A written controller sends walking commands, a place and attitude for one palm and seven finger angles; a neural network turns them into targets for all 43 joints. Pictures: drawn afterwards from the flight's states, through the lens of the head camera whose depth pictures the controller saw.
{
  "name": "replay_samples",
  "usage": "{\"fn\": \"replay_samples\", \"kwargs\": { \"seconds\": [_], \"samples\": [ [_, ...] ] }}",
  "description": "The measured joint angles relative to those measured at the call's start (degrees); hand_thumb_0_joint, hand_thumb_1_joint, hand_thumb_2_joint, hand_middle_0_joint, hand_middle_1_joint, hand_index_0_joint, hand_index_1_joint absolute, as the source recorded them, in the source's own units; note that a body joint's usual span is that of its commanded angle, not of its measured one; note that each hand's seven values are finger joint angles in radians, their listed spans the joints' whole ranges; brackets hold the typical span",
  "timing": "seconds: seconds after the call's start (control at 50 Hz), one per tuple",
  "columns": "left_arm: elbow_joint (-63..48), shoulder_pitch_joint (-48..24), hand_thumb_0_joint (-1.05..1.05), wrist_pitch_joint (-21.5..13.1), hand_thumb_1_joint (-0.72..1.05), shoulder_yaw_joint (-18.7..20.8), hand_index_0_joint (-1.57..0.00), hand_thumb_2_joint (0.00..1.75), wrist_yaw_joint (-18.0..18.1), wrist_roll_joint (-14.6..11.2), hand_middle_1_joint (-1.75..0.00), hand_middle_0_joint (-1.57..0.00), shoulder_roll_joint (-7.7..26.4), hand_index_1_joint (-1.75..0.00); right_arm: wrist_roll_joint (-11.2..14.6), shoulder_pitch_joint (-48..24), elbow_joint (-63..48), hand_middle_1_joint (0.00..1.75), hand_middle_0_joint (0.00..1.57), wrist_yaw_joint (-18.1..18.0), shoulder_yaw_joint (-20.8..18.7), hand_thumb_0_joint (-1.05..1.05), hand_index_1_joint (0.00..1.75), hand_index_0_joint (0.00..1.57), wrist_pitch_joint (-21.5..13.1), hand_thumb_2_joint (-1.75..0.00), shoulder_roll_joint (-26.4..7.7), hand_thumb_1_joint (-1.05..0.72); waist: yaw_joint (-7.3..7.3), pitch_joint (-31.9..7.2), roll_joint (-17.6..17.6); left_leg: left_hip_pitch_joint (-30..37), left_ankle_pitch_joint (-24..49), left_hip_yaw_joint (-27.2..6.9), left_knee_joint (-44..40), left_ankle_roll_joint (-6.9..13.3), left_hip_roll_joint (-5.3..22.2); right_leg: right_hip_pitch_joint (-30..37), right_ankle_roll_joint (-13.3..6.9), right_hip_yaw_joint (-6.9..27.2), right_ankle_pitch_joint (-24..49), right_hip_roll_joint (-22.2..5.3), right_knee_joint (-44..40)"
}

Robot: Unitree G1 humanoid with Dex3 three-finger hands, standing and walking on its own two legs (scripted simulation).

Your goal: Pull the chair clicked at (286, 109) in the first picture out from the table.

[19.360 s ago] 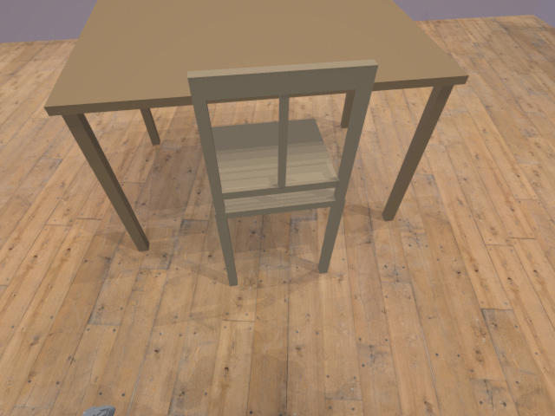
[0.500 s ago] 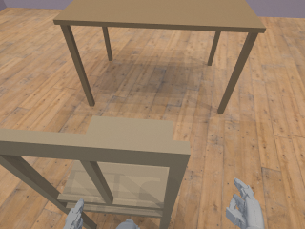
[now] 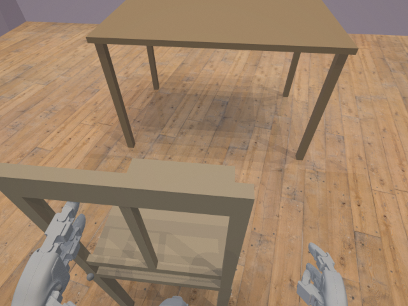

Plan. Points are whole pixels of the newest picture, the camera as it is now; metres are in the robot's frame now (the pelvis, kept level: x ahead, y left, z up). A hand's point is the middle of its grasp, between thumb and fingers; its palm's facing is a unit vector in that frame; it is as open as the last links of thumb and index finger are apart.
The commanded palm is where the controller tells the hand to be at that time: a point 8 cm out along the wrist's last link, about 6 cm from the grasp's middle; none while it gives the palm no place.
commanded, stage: draw the hand back to the body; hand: left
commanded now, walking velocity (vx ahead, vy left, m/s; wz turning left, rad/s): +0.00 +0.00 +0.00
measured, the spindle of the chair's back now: (142, 239) +0.25 +0.16 -0.01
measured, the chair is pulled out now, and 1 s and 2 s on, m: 0.70 0.68 0.68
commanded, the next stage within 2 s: step back with the hand held close in 1.04 s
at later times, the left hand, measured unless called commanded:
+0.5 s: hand (53, 246) +0.18 +0.25 +0.11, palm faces +0.25 -0.84 -0.49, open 10.7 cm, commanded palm +0.16 +0.30 +0.21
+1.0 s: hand (62, 242) +0.18 +0.24 +0.12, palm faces +0.27 -0.79 -0.55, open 6.6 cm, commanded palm +0.18 +0.28 +0.24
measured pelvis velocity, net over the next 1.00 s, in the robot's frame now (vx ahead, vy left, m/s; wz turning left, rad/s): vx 0.05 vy -0.02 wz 0.02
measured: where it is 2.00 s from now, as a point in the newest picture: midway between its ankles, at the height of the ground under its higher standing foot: outside the picture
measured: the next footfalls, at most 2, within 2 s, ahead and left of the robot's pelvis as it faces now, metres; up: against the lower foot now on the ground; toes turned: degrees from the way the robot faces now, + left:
none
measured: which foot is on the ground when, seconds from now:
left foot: down 0.00-1.00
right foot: down 0.00-1.00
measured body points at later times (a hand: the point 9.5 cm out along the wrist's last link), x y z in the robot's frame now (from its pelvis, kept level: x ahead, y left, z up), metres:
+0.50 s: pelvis +0.03 +0.01 +0.05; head +0.04 -0.01 +0.50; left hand +0.16 +0.29 +0.14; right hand +0.23 -0.20 -0.02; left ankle +0.05 +0.13 -0.67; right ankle -0.01 -0.15 -0.67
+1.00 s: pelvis +0.05 -0.02 +0.06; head +0.06 -0.05 +0.50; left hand +0.17 +0.28 +0.15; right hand +0.25 -0.23 -0.03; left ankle +0.05 +0.13 -0.67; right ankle -0.01 -0.15 -0.67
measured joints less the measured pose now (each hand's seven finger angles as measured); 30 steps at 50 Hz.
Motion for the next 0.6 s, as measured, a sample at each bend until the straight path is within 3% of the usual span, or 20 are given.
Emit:
{"fn": "replay_samples", "kwargs": {
  "seconds": [0.06, 0.1, 0.16, 0.38, 0.6],
  "samples": [
    [-1.7, -0.3, -0.02, 6.0, -0.44, -1.3, -0.03, 0.25, 7.5, 6.8, -0.03, -0.02, 2.2, -0.03, -1.1, 0.1, 0.4, 0.3, 0.2, -1.1, 0.8, 0.01, 0.3, 0.2, 1.4, -0.89, -0.7, -0.9, 0.62, 1.3, 0.2, 4.5, 1.0, 0.4, -3.5, 0.0, 0.4, 4.6, 0.1, 0.2, 1.6, 0.3, -4.1],
    [-2.3, 0.1, -0.02, 9.0, -0.38, -1.7, -0.05, 0.28, 11.4, 9.2, -0.04, -0.03, 2.6, -0.04, -1.5, 0.0, 0.7, 0.3, 0.2, -1.6, 1.4, 0.01, 0.3, 0.2, 2.2, -0.89, -1.0, -0.9, 0.62, 2.1, 0.3, 7.5, 1.8, 0.7, -6.0, 0.1, 0.5, 7.5, 0.1, 0.4, 2.8, 0.4, -7.1],
    [-2.4, 0.2, -0.01, 11.8, -0.29, -2.4, -0.09, 0.32, 14.3, 11.2, -0.06, -0.04, 3.6, -0.07, -2.1, -0.2, 1.1, 0.3, 0.2, -2.1, 2.1, 0.01, 0.3, 0.2, 2.4, -0.89, -1.3, -0.9, 0.68, 3.6, 0.3, 11.4, 2.9, 1.2, -9.5, 0.4, 0.5, 11.5, 0.1, 0.7, 4.4, 0.3, -11.1],
    [-1.0, -2.8, -0.01, 18.0, 0.09, -1.3, -0.24, 0.51, 17.0, 11.5, -0.14, -0.1, 6.2, -0.18, -3.3, -1.2, 4.0, 0.3, 0.2, -1.5, 3.6, 0.01, 0.3, 0.21, -0.5, -0.89, -2.0, -0.9, 1.74, 8.4, -0.3, 21.7, 6.1, 2.5, -19.6, 0.9, -0.9, 21.5, 0.6, 1.2, 7.8, -1.3, -21.1],
    [-0.3, -5.4, 0.0, 23.9, 0.49, 0.8, -0.34, 0.7, 18.1, 10.7, -0.22, -0.16, 8.4, -0.27, -3.7, -2.2, 6.7, 0.3, 0.2, -0.1, 4.1, 0.01, 0.3, 0.21, -3.9, -0.89, -2.9, -0.9, 2.75, 10.3, -0.5, 27.2, 7.2, 2.8, -25.0, 0.6, -1.4, 26.6, 0.4, 1.0, 8.4, -1.9, -25.6]
  ]
}}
